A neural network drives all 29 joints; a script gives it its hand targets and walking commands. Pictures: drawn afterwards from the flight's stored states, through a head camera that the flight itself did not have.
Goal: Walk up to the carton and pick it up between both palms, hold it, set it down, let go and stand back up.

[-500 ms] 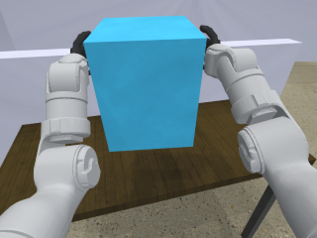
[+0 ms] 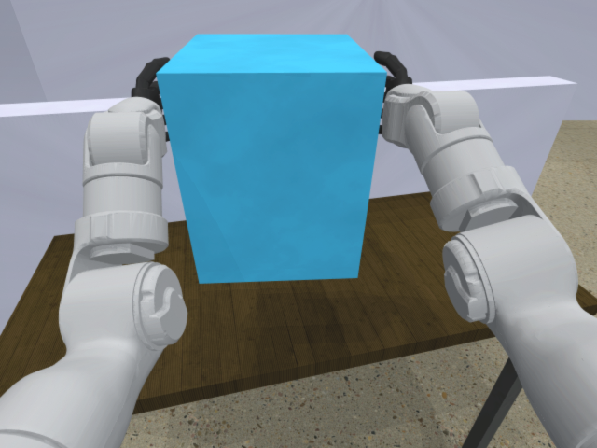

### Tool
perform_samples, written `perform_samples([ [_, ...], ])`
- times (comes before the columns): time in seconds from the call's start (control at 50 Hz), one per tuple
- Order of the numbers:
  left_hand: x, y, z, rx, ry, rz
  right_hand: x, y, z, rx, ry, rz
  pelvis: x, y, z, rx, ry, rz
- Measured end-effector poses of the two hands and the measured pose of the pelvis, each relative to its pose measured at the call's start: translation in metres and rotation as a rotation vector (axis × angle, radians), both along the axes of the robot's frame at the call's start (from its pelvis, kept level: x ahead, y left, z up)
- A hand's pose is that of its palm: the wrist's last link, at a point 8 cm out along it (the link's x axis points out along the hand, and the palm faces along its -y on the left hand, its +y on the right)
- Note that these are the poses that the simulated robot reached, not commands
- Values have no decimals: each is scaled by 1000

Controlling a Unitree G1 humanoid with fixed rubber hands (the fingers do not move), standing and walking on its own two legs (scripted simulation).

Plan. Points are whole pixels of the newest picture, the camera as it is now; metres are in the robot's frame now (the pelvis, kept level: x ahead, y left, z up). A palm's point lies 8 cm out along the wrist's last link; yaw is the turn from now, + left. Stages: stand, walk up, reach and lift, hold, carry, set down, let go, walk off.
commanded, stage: hold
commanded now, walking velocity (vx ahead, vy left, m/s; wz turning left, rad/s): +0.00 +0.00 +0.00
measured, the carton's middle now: (276, 153) +0.38 +0.00 +0.28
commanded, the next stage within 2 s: none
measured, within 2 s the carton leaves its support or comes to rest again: neither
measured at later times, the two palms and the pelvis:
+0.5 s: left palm (154, 122) +0.38 +0.15 +0.33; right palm (396, 110) +0.36 -0.15 +0.34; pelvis +0.01 +0.01 +0.00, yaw -1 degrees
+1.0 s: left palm (153, 116) +0.38 +0.15 +0.34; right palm (398, 111) +0.36 -0.15 +0.34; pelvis +0.01 +0.00 +0.00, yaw +0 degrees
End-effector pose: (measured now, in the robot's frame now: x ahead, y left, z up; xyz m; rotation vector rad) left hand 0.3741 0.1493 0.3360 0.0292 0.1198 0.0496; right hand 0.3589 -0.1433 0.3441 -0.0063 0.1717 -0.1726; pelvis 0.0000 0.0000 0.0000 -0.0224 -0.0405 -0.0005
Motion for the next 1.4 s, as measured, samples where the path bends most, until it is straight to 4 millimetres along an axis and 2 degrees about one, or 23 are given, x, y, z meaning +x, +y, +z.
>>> perform_samples([
  [0.24, 11, -1, 1, 4, 2, -27, 3, -1, -2, -14, 6, -22, 4, 5, 0, -1, 7, -5],
  [0.56, 10, -4, -9, 12, 4, -16, 6, -3, -6, 3, 13, -18, 7, 10, 0, -2, 0, -15],
  [0.86, 5, -5, -1, 7, -3, -6, 3, -5, -6, 7, 8, -6, 7, 2, 0, 0, -5, -4],
  [1.12, 7, -3, 0, 11, -10, -17, 2, -3, -5, -2, 5, -12, 4, 5, 0, -1, -2, -4],
  [1.4, 6, 5, -15, -5, -8, -12, 4, 6, -5, 2, 5, -17, 2, 8, 0, -4, -4, -14],
])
